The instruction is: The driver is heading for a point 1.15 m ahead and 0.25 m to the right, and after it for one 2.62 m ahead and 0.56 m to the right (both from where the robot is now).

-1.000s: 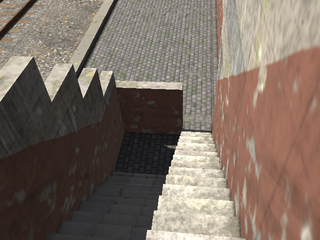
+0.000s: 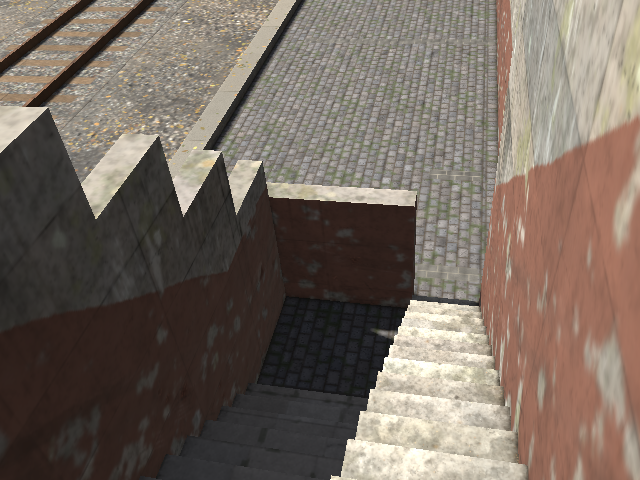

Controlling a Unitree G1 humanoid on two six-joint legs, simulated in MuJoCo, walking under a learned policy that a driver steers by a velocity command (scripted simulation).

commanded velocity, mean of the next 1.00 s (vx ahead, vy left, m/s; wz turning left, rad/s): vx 0.50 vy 0.00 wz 0.00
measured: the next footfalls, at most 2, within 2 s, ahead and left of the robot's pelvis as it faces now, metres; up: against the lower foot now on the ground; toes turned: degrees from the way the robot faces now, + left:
left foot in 0.64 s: +0.19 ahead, +0.16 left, +0.00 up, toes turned +1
right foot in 0.96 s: +0.31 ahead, -0.13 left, -0.19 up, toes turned +0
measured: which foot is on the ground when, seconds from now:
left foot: up 0.00-0.62, down 0.64-0.94, up 0.96-1.00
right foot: down 0.00-0.66, up 0.68-0.94, down 0.96-1.00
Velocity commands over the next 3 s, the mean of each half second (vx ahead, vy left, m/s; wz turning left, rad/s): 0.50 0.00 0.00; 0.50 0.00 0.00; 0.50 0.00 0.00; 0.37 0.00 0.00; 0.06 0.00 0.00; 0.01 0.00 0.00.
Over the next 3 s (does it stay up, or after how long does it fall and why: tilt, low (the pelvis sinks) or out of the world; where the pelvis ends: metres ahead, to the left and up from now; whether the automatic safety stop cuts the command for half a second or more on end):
stays up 0.82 -0.14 -0.56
